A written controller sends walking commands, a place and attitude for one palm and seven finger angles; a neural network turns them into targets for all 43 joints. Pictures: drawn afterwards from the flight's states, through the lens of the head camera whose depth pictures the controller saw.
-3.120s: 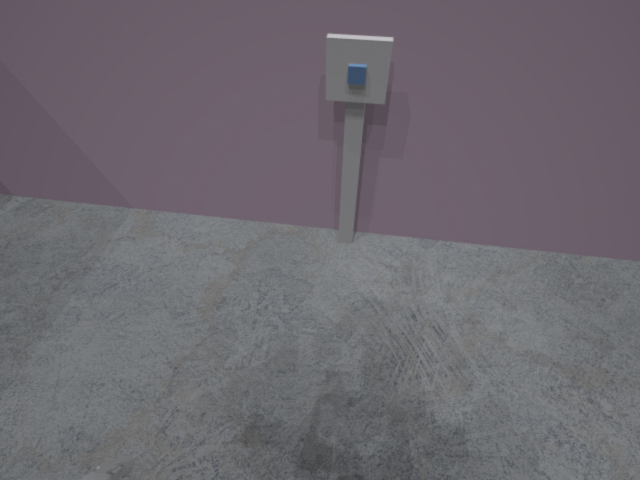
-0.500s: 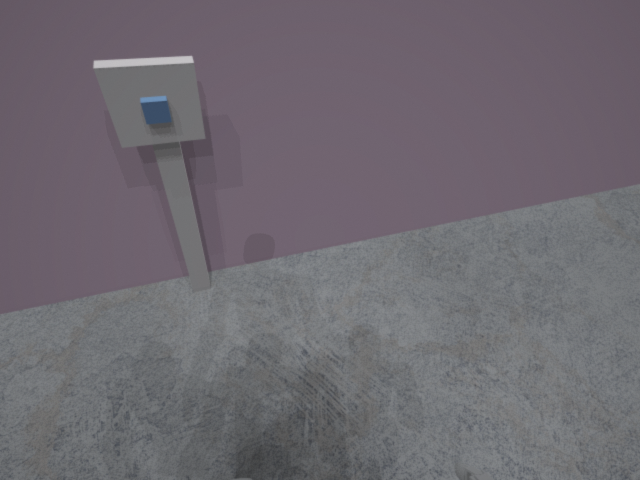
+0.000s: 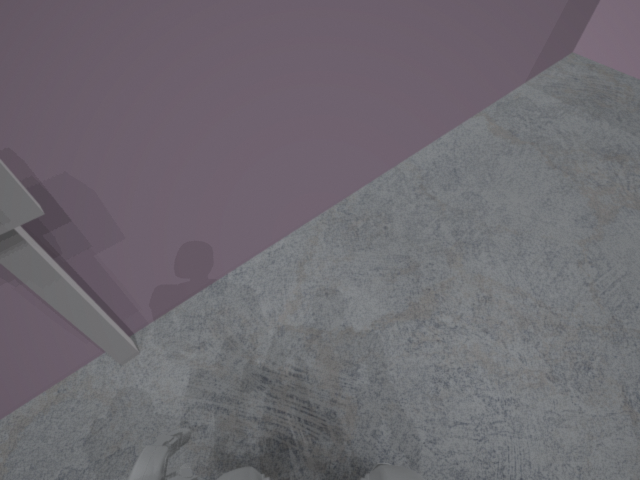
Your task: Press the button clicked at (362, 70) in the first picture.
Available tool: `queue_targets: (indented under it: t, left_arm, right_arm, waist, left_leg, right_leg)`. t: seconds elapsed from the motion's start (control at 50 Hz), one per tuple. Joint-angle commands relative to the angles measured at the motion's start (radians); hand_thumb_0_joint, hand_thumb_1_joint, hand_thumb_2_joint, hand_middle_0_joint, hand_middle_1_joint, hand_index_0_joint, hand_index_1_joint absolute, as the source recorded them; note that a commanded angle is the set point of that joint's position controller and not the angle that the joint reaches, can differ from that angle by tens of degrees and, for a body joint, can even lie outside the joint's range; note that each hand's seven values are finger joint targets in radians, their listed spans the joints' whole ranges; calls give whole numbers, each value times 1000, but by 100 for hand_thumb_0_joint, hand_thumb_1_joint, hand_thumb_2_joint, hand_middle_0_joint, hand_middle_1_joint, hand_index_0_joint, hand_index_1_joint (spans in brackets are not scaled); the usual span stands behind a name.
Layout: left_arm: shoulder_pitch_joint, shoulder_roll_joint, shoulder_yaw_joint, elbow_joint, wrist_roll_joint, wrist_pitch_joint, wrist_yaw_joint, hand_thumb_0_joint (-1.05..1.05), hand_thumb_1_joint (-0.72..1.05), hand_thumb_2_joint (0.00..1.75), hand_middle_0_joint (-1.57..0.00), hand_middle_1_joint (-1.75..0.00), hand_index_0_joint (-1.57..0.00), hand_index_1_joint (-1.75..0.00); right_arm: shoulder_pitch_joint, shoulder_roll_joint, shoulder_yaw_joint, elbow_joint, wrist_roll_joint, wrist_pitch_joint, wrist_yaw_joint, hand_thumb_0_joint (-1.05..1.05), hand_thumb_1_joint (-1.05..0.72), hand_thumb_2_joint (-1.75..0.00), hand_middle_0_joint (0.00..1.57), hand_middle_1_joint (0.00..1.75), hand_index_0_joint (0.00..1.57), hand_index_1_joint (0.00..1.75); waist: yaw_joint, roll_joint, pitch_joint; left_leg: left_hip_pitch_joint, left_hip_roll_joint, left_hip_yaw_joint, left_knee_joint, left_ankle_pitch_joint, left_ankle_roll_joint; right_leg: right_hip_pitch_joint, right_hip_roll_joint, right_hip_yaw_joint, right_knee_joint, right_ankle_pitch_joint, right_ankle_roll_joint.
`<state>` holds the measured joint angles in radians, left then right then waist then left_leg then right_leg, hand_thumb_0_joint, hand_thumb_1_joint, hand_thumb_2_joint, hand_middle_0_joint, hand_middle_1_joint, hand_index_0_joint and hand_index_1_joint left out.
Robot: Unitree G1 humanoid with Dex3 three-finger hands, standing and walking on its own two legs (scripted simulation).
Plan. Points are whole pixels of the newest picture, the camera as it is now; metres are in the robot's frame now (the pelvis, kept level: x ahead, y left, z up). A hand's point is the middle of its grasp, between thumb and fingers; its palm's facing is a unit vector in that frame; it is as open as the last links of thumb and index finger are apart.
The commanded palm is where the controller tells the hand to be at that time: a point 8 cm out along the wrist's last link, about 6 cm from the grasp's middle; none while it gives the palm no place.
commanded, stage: walk to a spot facing it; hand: left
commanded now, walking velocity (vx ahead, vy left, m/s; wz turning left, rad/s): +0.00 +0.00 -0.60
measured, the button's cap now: out of the picture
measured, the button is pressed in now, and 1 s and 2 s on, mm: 0 0 0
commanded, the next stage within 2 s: turn to face it in 2.00 s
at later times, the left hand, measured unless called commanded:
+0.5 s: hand out of the picture +0.14 +0.26 -0.15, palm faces -0.23 -0.96 -0.19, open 7.4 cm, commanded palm none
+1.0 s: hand (228, 435) +0.20 +0.14 -0.13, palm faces -0.56 -0.79 -0.26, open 7.3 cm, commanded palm none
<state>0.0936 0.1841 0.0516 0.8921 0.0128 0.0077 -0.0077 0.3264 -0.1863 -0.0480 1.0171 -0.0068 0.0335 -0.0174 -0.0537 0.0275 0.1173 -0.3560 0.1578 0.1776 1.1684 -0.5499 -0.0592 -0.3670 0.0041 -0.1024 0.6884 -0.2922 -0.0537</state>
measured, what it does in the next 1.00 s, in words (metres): steps on the spot, turning right: left foot, then right foot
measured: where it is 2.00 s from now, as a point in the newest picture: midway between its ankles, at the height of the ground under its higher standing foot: outside the picture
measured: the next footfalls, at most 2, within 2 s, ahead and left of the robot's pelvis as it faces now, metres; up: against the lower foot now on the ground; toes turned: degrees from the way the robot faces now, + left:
left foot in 0.28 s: +0.09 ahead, +0.16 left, +0.00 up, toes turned -5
right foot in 0.76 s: -0.02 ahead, -0.07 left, +0.00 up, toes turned -35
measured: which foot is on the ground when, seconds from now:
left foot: up 0.00-0.26, down 0.28-0.76, up 0.78-1.00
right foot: down 0.00-0.28, up 0.30-0.74, down 0.76-1.00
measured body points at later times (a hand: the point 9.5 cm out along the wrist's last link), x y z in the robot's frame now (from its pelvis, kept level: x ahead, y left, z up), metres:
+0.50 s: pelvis +0.02 +0.07 +0.03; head +0.06 +0.10 +0.47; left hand +0.15 +0.31 -0.13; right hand +0.04 -0.19 -0.09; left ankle +0.05 +0.16 -0.72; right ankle -0.05 -0.06 -0.61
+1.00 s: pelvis -0.01 +0.04 +0.02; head +0.01 +0.00 +0.47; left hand +0.22 +0.18 -0.11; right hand -0.11 -0.21 -0.13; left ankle +0.09 +0.17 -0.65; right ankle -0.05 -0.05 -0.72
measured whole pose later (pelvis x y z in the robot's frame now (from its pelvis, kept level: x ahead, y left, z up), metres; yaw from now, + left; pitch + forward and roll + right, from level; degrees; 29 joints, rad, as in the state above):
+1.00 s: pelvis -0.01 +0.04 +0.02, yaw -36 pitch +0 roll +1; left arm 0.16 0.20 0.06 0.90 0.02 0.03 0.00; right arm 0.20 -0.24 -0.07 0.93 -0.02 0.05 -0.02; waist -0.03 0.03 0.07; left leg -0.49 0.12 0.05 1.05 -0.38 -0.10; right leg -0.25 0.03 0.01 0.51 -0.25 -0.05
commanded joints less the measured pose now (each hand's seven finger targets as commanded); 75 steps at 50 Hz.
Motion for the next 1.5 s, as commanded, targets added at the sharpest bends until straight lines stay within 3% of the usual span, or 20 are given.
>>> queue_targets:
  t: [0.0,0.22,0.24,0.26,0.28,0.38,0.58,0.7,0.72,0.74,0.76,0.88,1.04,1.14,1.18,1.2,1.22,1.26,1.32,1.48]
  left_arm:
    - [53,205,59,-54,4,-1,37,0,90,90,-20,-30,-20,-30]
    - [41,212,72,-80,5,25,12,0,90,90,-20,-30,-20,-30]
    - [40,169,63,-98,-1,29,10,0,90,90,-20,-30,-20,-30]
    - [61,102,51,-118,-9,31,0,0,90,90,-20,-30,-20,-30]
    - [49,128,57,-121,9,31,-2,0,90,90,-20,-30,-20,-30]
    - [130,130,72,-49,14,46,-26,0,90,90,-20,-30,-20,-30]
    - [30,90,49,-81,8,51,-27,0,90,90,-20,-30,-20,-30]
    - [125,112,50,-54,7,19,-14,0,90,90,-20,-30,-20,-30]
    - [186,197,63,-38,14,3,-4,0,90,90,-20,-30,-20,-30]
    - [247,314,89,-18,18,-4,14,0,90,90,-20,-30,-20,-30]
    - [275,321,92,-11,2,4,25,0,90,90,-20,-30,-20,-30]
    - [69,204,60,-64,2,1,27,0,90,90,-20,-30,-20,-30]
    - [119,239,69,-54,9,9,18,0,90,90,-20,-30,-20,-30]
    - [55,239,73,-74,8,22,19,0,90,90,-20,-30,-20,-30]
    - [54,173,62,-93,-7,29,16,0,90,90,-20,-30,-20,-30]
    - [83,124,52,-108,-12,31,2,0,90,90,-20,-30,-20,-30]
    - [66,159,61,-103,6,33,1,0,90,90,-20,-30,-20,-30]
    - [116,177,80,-64,17,43,-11,0,90,90,-20,-30,-20,-30]
    - [115,148,72,-48,14,48,-26,0,90,90,-20,-30,-20,-30]
    - [15,97,48,-74,7,51,-28,0,90,90,-20,-30,-20,-30]
  right_arm:
    - [-66,-94,-25,-131,-11,-9,-5,0,-90,-90,20,30,20,30]
    - [-23,-93,-28,-162,-1,-34,-15,0,-90,-90,20,30,20,30]
    - [17,-148,-36,-157,-3,-45,-21,0,-90,-90,20,30,20,30]
    - [9,-252,-57,-176,-13,-51,-19,0,-90,-90,20,30,20,30]
    - [-15,-282,-58,-190,-18,-45,-19,0,-90,-90,20,30,20,30]
    - [-175,-162,-26,-223,-18,-56,-24,0,-90,-90,20,30,20,30]
    - [-28,-196,-57,-146,-20,-43,-11,0,-90,-90,20,30,20,30]
    - [-48,-216,-72,-130,-14,-35,4,0,-90,-90,20,30,20,30]
    - [-26,-175,-63,-141,-5,-32,11,0,-90,-90,20,30,20,30]
    - [-93,-91,-35,-198,-7,-29,15,0,-90,-90,20,30,20,30]
    - [-126,-114,-35,-213,-7,-14,0,0,-90,-90,20,30,20,30]
    - [-104,-122,-42,-149,-15,2,1,0,-90,-90,20,30,20,30]
    - [-192,-118,-36,-192,-8,-8,-4,0,-90,-90,20,30,20,30]
    - [-110,-116,-33,-184,3,-24,-15,0,-90,-90,20,30,20,30]
    - [-34,-180,-40,-169,0,-41,-24,0,-90,-90,20,30,20,30]
    - [-52,-279,-58,-187,-11,-42,-22,0,-90,-90,20,30,20,30]
    - [-64,-289,-56,-200,-15,-34,-21,0,-90,-90,20,30,20,30]
    - [-195,-199,-33,-236,-17,-42,-23,0,-90,-90,20,30,20,30]
    - [-178,-178,-28,-226,-18,-47,-26,0,-90,-90,20,30,20,30]
    - [-31,-201,-55,-159,-18,-41,-14,0,-90,-90,20,30,20,30]
  waist:
    - [44,-121,-137]
    - [13,-198,-194]
    - [-7,-56,-221]
    - [-2,274,-208]
    - [-1,258,-168]
    - [71,138,-108]
    - [0,154,-120]
    - [60,134,-201]
    - [92,-58,-245]
    - [129,-371,-216]
    - [143,-293,-238]
    - [45,-167,-126]
    - [84,-174,-133]
    - [41,-191,-177]
    - [5,0,-219]
    - [20,291,-199]
    - [10,236,-155]
    - [74,152,-116]
    - [68,133,-103]
    - [0,169,-119]
  left_leg:
    - [-160,9,-142,37,97,-28]
    - [184,-123,-87,-642,274,-9]
    - [300,-22,-191,-789,281,20]
    - [343,255,-488,-913,344,101]
    - [240,370,-553,-924,397,182]
    - [169,160,-161,-866,563,140]
    - [299,239,-73,-835,606,186]
    - [225,221,53,-590,660,87]
    - [53,168,80,-400,495,24]
    - [-245,8,76,-162,-58,-29]
    - [-263,-4,-81,-34,-97,-24]
    - [-196,-14,-138,-45,184,-44]
    - [-130,-83,-142,-278,136,-38]
    - [78,-128,-139,-582,204,-10]
    - [323,13,-270,-842,313,37]
    - [374,276,-523,-919,419,127]
    - [245,354,-537,-920,431,195]
    - [119,245,-381,-936,346,174]
    - [191,155,-202,-883,521,157]
    - [307,208,-99,-816,709,188]
  right_leg:
    - [108,-278,328,-340,453,-136]
    - [-22,-137,390,-221,259,-49]
    - [-104,-70,334,-111,157,2]
    - [-272,65,189,138,-181,71]
    - [-279,29,160,353,-300,91]
    - [-238,-25,126,592,-70,128]
    - [-138,-72,28,201,-154,128]
    - [157,-32,-18,-208,74,71]
    - [358,-152,137,-317,243,21]
    - [438,-394,483,-337,629,-81]
    - [388,-439,472,-310,744,-156]
    - [189,-229,290,-340,459,-100]
    - [194,-214,441,-330,396,-140]
    - [125,-174,496,-255,419,-95]
    - [-59,-38,399,-89,202,-1]
    - [-244,87,231,145,-224,70]
    - [-221,36,195,351,-298,87]
    - [-186,2,190,496,-176,105]
    - [-212,-15,142,536,-98,125]
    - [-140,-56,41,237,-160,133]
